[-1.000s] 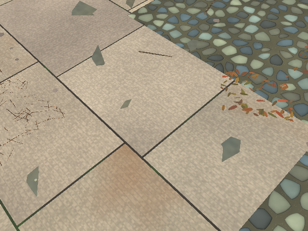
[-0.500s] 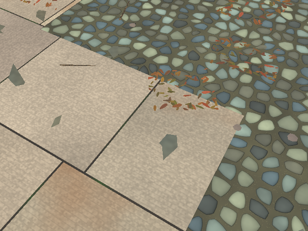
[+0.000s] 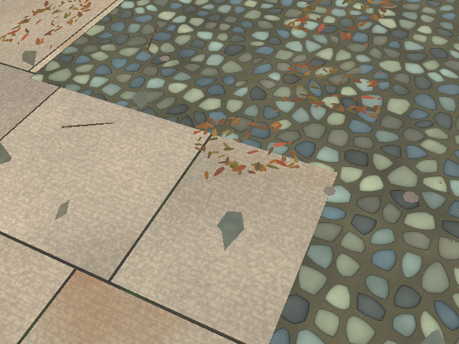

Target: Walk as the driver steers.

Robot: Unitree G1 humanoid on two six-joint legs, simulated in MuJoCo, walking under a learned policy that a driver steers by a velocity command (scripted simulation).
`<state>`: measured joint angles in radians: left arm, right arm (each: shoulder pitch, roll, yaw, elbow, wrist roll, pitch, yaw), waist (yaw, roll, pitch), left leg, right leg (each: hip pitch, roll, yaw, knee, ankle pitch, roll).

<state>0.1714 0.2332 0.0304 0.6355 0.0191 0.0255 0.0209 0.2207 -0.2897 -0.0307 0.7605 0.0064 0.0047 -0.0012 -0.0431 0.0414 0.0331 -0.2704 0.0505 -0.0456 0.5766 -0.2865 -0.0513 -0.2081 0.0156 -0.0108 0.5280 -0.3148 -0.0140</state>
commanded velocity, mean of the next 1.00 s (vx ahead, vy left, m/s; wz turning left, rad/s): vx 0.27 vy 0.00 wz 0.18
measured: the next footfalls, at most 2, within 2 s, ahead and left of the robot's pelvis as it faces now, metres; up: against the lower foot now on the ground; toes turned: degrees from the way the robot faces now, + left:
left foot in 0.26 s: +0.02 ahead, +0.13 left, +0.00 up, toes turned +11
right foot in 0.86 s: +0.37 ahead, +0.00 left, +0.00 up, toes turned +13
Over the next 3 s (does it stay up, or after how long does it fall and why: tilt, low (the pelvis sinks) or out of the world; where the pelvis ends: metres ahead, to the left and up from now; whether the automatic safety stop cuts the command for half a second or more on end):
stays up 1.37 0.19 -0.01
